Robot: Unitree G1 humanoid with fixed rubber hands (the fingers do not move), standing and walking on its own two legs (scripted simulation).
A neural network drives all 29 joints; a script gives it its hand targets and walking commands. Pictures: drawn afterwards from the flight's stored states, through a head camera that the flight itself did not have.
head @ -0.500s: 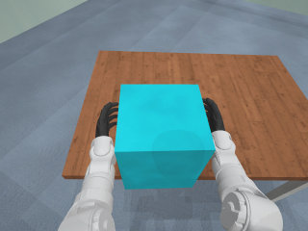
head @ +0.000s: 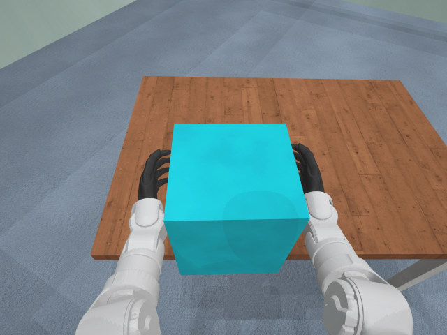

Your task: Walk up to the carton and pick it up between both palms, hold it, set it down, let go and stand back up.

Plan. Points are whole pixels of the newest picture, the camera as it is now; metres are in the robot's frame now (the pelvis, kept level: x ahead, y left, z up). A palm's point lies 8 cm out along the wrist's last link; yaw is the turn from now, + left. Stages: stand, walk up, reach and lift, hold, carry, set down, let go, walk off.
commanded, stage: reach and lift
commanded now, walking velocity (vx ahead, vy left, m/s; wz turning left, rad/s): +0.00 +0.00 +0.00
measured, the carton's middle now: (230, 203) +0.39 +0.00 -0.01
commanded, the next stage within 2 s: none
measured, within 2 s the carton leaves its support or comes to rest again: leaves its support in 0.26 s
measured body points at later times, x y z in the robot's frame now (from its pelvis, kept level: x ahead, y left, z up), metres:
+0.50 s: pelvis +0.00 +0.01 -0.01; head +0.03 +0.00 +0.44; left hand +0.39 +0.17 +0.04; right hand +0.42 -0.13 +0.06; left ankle +0.00 +0.14 -0.75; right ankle +0.00 -0.12 -0.75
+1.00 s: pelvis -0.01 +0.00 +0.00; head -0.04 +0.00 +0.44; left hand +0.38 +0.16 +0.12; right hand +0.40 -0.14 +0.13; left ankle +0.00 +0.14 -0.75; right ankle +0.00 -0.12 -0.75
